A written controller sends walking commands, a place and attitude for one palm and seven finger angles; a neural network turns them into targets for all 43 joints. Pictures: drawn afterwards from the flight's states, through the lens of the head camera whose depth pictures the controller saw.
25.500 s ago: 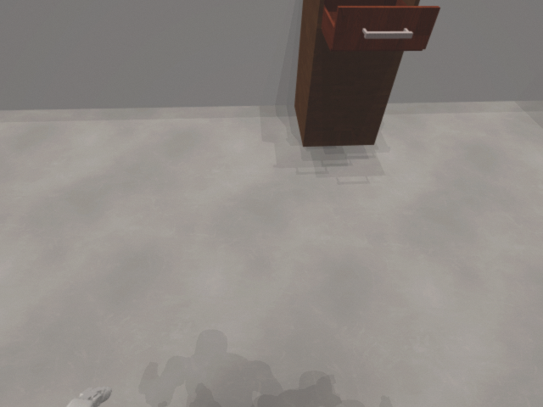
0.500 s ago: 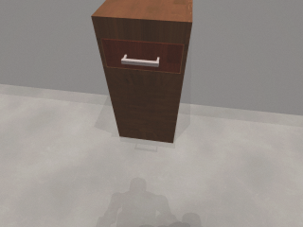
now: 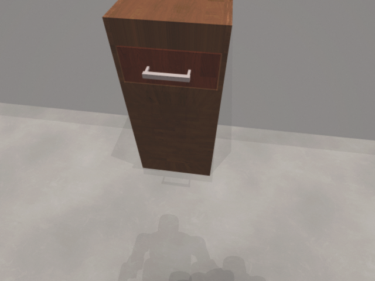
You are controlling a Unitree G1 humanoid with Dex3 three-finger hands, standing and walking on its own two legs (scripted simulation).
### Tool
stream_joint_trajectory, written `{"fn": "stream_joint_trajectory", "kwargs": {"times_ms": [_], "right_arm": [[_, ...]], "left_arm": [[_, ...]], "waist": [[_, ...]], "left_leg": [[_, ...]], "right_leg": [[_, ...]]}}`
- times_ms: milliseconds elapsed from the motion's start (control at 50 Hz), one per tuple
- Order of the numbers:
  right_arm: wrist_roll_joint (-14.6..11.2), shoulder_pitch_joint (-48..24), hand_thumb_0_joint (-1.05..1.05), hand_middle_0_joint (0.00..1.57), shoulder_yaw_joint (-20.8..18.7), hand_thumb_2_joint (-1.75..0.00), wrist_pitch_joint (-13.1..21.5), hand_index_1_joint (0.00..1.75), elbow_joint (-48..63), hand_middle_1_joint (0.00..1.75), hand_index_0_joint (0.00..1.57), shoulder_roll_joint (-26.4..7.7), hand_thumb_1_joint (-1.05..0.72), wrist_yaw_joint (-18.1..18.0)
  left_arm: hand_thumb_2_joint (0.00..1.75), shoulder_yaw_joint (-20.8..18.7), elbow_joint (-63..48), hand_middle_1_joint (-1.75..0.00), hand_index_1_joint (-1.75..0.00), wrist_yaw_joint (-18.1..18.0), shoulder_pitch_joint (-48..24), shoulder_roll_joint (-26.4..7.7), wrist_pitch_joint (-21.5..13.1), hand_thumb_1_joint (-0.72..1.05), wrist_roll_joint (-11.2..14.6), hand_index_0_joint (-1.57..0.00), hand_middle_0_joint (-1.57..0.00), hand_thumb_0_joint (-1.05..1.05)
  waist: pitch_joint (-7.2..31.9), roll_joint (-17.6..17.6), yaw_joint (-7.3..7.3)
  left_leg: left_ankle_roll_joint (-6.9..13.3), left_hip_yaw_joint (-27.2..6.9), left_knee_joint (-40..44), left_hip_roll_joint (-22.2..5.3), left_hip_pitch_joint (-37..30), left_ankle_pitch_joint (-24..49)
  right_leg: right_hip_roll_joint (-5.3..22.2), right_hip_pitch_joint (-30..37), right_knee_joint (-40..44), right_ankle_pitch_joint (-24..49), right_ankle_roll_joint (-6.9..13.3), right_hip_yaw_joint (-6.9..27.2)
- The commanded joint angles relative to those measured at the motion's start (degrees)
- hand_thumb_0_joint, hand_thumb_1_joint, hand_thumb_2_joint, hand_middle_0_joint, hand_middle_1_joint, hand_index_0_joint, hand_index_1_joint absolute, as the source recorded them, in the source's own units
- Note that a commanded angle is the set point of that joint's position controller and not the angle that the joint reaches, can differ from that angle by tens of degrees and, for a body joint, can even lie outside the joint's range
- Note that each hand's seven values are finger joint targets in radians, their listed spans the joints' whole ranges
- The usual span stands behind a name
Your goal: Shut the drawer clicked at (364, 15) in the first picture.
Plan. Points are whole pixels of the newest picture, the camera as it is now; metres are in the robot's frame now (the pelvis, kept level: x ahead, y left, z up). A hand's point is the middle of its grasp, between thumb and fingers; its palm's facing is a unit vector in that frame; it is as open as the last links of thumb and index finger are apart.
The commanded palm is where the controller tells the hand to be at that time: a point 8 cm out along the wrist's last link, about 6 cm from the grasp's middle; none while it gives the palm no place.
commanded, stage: look to check the result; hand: left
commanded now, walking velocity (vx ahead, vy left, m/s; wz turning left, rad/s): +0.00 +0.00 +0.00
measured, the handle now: (167, 73) +0.82 +0.12 -0.02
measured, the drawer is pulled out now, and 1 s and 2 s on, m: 0.00 0.00 0.00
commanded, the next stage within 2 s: stand and wait in 0.32 s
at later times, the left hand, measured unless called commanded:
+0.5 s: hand out of the picture +0.03 +0.20 -0.17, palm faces +0.02 -0.97 -0.24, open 7.3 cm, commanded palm none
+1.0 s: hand out of the picture +0.04 +0.21 -0.17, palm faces +0.02 -0.97 -0.26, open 7.3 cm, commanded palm none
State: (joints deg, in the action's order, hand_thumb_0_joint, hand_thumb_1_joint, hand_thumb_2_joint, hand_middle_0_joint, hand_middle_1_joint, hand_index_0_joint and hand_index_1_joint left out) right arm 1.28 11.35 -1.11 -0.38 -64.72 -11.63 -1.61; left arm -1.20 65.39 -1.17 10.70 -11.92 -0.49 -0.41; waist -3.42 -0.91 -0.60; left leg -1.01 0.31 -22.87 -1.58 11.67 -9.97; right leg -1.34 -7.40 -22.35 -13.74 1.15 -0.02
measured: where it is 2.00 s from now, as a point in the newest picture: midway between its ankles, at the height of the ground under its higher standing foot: outside the picture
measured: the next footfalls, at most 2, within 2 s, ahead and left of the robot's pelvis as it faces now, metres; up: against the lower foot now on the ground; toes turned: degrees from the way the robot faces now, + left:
none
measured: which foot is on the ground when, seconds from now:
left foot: down 0.00-1.00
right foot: down 0.00-1.00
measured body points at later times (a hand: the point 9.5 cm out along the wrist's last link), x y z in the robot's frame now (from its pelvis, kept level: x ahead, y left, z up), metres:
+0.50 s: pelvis +0.00 +0.00 +0.00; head +0.02 +0.00 +0.45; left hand +0.03 +0.25 -0.15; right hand +0.03 -0.25 -0.15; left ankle +0.03 +0.13 -0.74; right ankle -0.02 -0.11 -0.74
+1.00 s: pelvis +0.00 +0.00 +0.00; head +0.02 +0.00 +0.45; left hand +0.04 +0.26 -0.15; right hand +0.03 -0.25 -0.15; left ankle +0.03 +0.13 -0.74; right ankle -0.02 -0.11 -0.74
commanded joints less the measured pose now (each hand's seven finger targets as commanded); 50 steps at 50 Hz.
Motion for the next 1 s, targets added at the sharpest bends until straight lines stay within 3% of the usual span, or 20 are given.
{"fn": "stream_joint_trajectory", "kwargs": {"times_ms": [0,180,320,380,440,980], "right_arm": [[-0.3,2.1,0.00,0.20,-1.3,-0.90,0.6,0.30,1.7,0.30,0.20,-7.6,-0.90,-0.5],[-0.4,1.8,0.00,0.20,-1.3,-0.90,0.7,0.30,1.6,0.30,0.20,-8.3,-0.90,-0.6],[-0.3,1.4,0.00,0.20,-1.2,-0.90,0.7,0.30,1.2,0.30,0.20,-8.1,-0.90,-0.6],[-0.4,1.3,0.00,0.20,-1.2,-0.90,0.7,0.30,1.4,0.30,0.20,-8.4,-0.90,-0.6],[-0.3,1.1,0.00,0.20,-1.1,-0.90,0.8,0.30,1.3,0.30,0.20,-8.4,-0.90,-0.6],[-0.4,0.3,0.00,0.20,-1.3,-0.90,1.2,0.30,1.5,0.30,0.20,-10.2,-0.90,-0.6]], "left_arm": [[0.90,-1.3,-1.8,-0.30,-0.30,-0.4,1.1,-8.2,-0.8,0.90,-0.1,-0.20,-0.20,0.00],[0.90,-1.3,-1.4,-0.30,-0.30,-0.5,2.1,-8.8,-1.0,0.90,-0.1,-0.20,-0.20,0.00],[0.90,-1.3,-1.1,-0.30,-0.30,-0.4,2.0,-8.6,-0.9,0.90,-0.1,-0.20,-0.20,0.00],[0.90,-1.3,-1.4,-0.30,-0.30,-0.4,2.0,-8.9,-1.0,0.90,-0.1,-0.20,-0.20,0.00],[0.90,-1.3,-1.3,-0.30,-0.30,-0.3,1.4,-8.9,-0.9,0.90,-0.1,-0.20,-0.20,0.00],[0.90,-1.7,-1.8,-0.30,-0.30,-0.2,0.6,-10.4,-1.2,0.90,-0.1,-0.20,-0.20,0.00]], "waist": [[1.3,0.4,-0.18],[2.7,0.7,-0.02],[1.3,-0.2,-0.05],[1.1,1.0,0.06],[0.5,-0.4,0.03],[2.5,-0.1,0.19]], "left_leg": [[2.1,-3.9,2.9,-4.5,-4.2,5.7],[2.1,-3.5,2.6,-4.7,-5.5,8.0],[2.0,-3.6,3.4,-4.8,-5.0,6.7],[1.9,-3.8,3.4,-4.7,-4.9,6.3],[1.9,-3.9,3.7,-4.6,-4.4,5.8],[2.2,-4.7,4.0,-4.9,-5.6,8.6]], "right_leg": [[6.5,-3.9,5.7,5.9,1.6,4.9],[6.7,-2.7,5.6,9.7,1.5,4.9],[6.6,-3.1,6.2,7.7,1.4,4.9],[6.5,-3.2,6.5,7.2,1.4,5.0],[6.5,-3.2,6.6,6.1,1.4,5.0],[6.8,-1.9,6.2,8.2,1.4,4.6]]}}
